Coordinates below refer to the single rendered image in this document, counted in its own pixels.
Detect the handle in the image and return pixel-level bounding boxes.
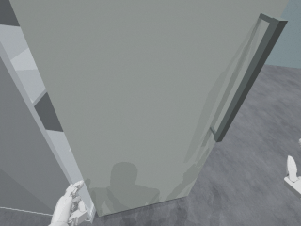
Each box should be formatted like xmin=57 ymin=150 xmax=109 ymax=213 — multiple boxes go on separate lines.
xmin=210 ymin=12 xmax=288 ymax=142

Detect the fridge door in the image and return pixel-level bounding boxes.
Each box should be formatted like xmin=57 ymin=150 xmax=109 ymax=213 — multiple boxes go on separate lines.
xmin=9 ymin=0 xmax=289 ymax=217

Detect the robot left hand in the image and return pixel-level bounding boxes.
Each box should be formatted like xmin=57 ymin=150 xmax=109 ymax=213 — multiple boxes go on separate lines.
xmin=51 ymin=180 xmax=87 ymax=226

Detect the robot right hand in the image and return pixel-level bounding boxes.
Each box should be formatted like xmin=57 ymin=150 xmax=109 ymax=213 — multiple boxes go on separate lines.
xmin=283 ymin=138 xmax=301 ymax=200

